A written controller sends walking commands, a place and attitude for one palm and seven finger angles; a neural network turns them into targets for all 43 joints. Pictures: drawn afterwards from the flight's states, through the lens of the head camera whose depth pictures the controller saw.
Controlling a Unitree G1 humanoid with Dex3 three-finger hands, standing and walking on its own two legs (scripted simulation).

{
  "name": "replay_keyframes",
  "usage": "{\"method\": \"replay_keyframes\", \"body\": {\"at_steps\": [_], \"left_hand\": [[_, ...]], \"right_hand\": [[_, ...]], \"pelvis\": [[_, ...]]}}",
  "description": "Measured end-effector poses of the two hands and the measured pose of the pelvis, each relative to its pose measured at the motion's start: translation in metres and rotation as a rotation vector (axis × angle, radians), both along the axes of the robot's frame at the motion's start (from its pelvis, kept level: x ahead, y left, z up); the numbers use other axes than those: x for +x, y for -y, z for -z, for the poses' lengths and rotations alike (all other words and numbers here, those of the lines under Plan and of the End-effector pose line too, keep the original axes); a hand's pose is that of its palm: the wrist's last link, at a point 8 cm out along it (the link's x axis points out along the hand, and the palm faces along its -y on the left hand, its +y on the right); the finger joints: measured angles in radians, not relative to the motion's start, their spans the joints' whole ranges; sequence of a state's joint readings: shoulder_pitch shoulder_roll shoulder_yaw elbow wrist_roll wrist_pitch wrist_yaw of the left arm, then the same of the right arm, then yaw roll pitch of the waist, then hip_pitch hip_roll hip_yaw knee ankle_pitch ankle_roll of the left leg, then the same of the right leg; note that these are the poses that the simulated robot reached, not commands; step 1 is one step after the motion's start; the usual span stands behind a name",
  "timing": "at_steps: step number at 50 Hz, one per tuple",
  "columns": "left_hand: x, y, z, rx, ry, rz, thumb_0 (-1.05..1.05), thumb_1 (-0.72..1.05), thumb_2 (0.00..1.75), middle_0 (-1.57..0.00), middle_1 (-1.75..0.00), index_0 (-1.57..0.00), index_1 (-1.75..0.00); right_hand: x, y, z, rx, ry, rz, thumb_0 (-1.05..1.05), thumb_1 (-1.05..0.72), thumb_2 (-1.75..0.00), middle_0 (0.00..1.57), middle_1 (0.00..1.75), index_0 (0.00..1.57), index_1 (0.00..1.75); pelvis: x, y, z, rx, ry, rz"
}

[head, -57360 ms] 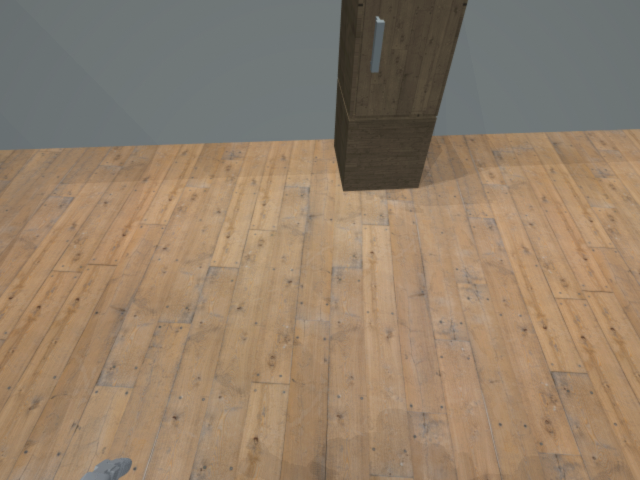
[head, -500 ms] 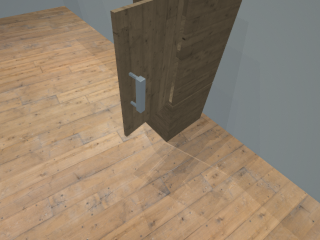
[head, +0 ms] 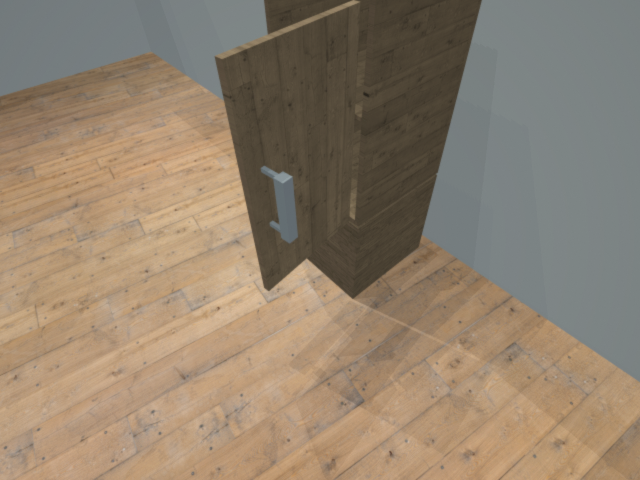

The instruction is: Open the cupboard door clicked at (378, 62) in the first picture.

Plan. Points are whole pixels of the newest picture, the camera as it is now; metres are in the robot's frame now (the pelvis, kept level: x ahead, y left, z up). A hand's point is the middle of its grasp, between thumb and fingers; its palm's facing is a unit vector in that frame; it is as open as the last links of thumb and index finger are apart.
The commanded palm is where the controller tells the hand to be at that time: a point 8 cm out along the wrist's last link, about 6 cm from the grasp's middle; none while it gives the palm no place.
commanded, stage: let the arm hang, fingers relaxed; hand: left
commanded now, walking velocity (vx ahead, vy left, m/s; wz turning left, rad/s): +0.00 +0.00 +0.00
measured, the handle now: (278, 204) +0.64 +0.13 -0.06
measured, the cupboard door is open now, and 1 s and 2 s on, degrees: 98 98 98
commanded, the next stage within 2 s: look to check the result in 0.26 s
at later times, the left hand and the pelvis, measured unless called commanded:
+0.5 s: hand out of the picture +0.08 +0.20 -0.16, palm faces -0.01 -0.96 -0.27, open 7.4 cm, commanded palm none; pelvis +0.03 -0.01 +0.00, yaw +0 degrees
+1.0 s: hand out of the picture +0.09 +0.20 -0.17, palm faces -0.01 -0.96 -0.28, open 7.4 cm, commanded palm none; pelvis +0.05 -0.02 +0.00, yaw -1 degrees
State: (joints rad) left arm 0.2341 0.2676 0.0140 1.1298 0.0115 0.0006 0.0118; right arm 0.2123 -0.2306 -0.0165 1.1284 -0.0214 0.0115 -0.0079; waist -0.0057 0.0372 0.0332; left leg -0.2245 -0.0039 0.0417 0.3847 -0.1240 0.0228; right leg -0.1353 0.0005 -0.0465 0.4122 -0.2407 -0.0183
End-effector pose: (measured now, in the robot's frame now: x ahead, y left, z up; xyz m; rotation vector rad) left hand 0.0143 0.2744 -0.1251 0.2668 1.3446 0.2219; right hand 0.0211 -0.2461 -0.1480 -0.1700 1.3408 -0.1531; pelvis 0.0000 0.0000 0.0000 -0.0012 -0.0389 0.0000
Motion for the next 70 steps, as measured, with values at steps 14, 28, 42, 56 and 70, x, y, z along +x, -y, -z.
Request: {"method": "replay_keyframes", "body": {"at_steps": [14,28,42,56,70], "left_hand": [[0.060,0.030,0.007,-0.065,0.081,0.046,0.00,0.91,0.90,-0.20,-0.30,-0.20,-0.30],[0.061,0.024,0.004,-0.036,0.035,0.025,0.00,0.91,0.90,-0.20,-0.30,-0.20,-0.30],[0.060,0.025,0.003,-0.028,0.007,0.011,0.00,0.91,0.90,-0.20,-0.30,-0.20,-0.30],[0.076,0.034,0.006,-0.049,0.031,0.025,0.00,0.91,0.90,-0.20,-0.30,-0.20,-0.30],[0.074,0.035,0.007,-0.048,0.023,0.024,0.00,0.91,0.90,-0.20,-0.30,-0.20,-0.30]], "right_hand": [[0.021,0.025,-0.012,-0.060,0.004,0.004,0.01,-0.91,-0.90,0.20,0.30,0.20,0.30],[0.046,0.025,-0.011,-0.050,0.012,-0.009,0.01,-0.91,-0.90,0.20,0.30,0.20,0.30],[0.061,0.024,-0.010,-0.039,0.013,-0.011,0.01,-0.91,-0.90,0.20,0.30,0.20,0.30],[0.061,0.030,-0.012,-0.056,0.010,0.002,0.01,-0.91,-0.90,0.20,0.30,0.20,0.30],[0.052,0.024,-0.010,-0.042,-0.016,0.012,0.01,-0.91,-0.90,0.20,0.30,0.20,0.30]], "pelvis": [[0.018,0.009,-0.002,0.002,-0.010,0.004],[0.033,0.013,-0.004,0.004,-0.013,0.006],[0.045,0.015,-0.004,0.009,-0.018,0.010],[0.051,0.017,-0.004,0.010,-0.017,0.014],[0.053,0.018,-0.004,0.009,-0.018,0.014]]}}
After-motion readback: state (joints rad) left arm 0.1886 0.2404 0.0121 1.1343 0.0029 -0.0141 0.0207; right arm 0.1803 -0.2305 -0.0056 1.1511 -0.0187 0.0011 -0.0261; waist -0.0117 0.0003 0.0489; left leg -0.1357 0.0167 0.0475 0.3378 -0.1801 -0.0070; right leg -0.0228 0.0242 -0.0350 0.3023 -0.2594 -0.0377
